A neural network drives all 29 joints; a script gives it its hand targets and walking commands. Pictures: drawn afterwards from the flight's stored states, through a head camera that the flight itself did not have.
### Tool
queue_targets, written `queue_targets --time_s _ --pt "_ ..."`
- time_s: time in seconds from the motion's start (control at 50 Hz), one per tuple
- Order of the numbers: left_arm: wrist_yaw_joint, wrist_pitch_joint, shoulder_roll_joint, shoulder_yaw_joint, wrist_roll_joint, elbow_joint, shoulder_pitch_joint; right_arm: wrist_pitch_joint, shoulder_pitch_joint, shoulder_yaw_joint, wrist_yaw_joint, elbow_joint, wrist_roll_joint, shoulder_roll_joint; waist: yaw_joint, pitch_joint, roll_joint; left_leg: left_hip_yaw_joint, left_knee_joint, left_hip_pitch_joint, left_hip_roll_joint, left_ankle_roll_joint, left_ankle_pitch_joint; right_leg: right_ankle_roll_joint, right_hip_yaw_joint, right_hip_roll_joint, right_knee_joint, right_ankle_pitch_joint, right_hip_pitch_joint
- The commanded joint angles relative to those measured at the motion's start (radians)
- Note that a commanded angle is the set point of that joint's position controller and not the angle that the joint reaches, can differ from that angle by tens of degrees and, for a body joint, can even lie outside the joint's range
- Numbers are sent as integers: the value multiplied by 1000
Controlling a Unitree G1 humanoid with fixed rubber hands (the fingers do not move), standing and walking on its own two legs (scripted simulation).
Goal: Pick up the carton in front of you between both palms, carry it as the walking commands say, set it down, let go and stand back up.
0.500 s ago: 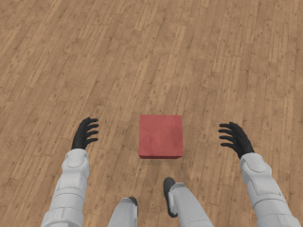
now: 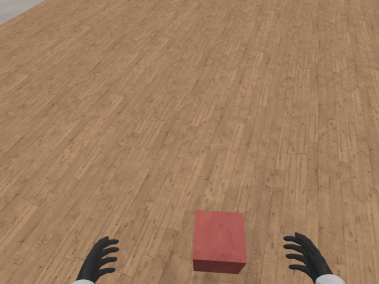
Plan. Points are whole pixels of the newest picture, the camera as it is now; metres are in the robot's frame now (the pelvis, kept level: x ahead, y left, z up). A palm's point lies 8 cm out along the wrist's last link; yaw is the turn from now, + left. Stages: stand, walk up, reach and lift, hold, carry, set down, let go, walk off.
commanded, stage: let go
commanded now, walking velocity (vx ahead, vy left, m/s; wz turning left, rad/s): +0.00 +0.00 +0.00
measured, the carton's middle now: (217, 243) +0.37 -0.09 -0.65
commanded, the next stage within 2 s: stand in 0.36 s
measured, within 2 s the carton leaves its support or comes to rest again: neither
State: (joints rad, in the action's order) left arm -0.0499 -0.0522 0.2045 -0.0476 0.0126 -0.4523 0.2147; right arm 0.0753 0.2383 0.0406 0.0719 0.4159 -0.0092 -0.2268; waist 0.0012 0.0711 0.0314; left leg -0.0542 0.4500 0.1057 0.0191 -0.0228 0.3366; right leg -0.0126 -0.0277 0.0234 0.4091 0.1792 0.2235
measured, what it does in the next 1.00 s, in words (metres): stands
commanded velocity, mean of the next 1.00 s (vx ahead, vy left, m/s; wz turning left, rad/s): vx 0.00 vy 0.00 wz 0.00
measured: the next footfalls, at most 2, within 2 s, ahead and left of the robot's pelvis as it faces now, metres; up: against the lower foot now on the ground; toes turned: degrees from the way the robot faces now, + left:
none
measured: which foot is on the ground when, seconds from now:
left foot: down 0.00-1.00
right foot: down 0.00-1.00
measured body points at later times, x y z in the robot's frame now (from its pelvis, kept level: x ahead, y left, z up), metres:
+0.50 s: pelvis +0.00 -0.01 -0.01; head +0.01 -0.02 +0.44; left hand +0.16 +0.26 -0.09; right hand +0.17 -0.28 -0.09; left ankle -0.06 +0.10 -0.74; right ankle +0.02 -0.13 -0.74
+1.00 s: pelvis +0.01 -0.03 +0.00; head +0.02 -0.04 +0.45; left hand +0.13 +0.28 -0.10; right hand +0.15 -0.31 -0.11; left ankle -0.06 +0.10 -0.74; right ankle +0.02 -0.13 -0.74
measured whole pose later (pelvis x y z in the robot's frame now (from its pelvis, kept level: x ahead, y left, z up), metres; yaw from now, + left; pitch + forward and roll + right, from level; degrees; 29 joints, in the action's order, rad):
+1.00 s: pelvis +0.01 -0.03 +0.00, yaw +2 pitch -1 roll +0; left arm 0.02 0.00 0.32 -0.04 0.03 -0.86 0.15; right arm 0.01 0.21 0.02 -0.03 0.76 0.03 -0.36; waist -0.01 0.02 0.04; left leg -0.10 0.46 0.09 0.01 0.01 0.36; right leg 0.02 0.02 0.03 0.49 0.25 0.23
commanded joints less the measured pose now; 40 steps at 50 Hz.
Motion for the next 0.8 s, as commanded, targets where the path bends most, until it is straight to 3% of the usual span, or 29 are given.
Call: queue_targets --time_s 0.0,0.18,0.2,0.22,0.28,0.34,0.36,0.4,0.44,0.58,0.78 --pt "-10 -10 66 -4 -12 113 -50 12 -21 43 -2 -87 13 -102 13 -22 8 2 -170 286 -38 21 -156 -9 35 50 33 -190 -362" --pt "-11 -47 79 -19 0 118 -39 45 -31 48 -4 -100 26 -92 7 -27 6 12 -139 234 -24 30 -263 -2 26 43 32 -236 -387" --pt "8 -23 81 -13 -7 51 9 99 -68 58 -28 -137 51 -145 5 -95 -5 1 -88 161 -19 39 -379 -7 31 61 68 -206 -338" --pt "19 -18 81 -21 0 65 10 110 -40 49 -37 -131 47 -132 0 -93 11 3 -66 146 -16 50 -435 -2 31 57 70 -202 -310" --pt "28 -16 81 -11 -10 81 -18 122 -39 32 -48 -131 32 -117 3 -98 13 10 -53 148 -12 50 -445 -1 22 53 71 -220 -272" --pt "30 -19 87 -8 -13 78 -32 127 -40 25 -55 -127 25 -110 6 -90 8 18 -54 168 -7 42 -406 -1 18 47 72 -231 -261" --pt "58 0 226 -51 29 -74 -19 58 -89 51 -88 -2 36 -197 -18 -66 45 7 -15 183 -34 59 -221 -6 -2 -66 77 -188 -113" --pt "69 21 228 -49 42 -98 -23 3 -51 44 -95 34 52 -183 -2 -77 22 -30 -30 141 -44 47 -85 12 -31 -72 48 -39 -38" --pt "67 34 212 -44 40 -120 -54 -26 -58 40 -92 61 55 -187 -2 -52 2 -52 -40 152 -52 36 -28 14 -43 -66 28 50 -3" --pt "66 54 233 -42 30 -205 -68 -62 -52 36 -91 145 54 -224 -3 -120 -36 -64 -12 100 -68 33 -217 27 -50 -83 57 -131 -49" --pt "75 63 277 -38 22 -296 -72 -76 -28 24 -101 236 48 -257 -4 -122 -31 -76 -16 73 -79 29 -302 40 -62 -102 48 -216 -92"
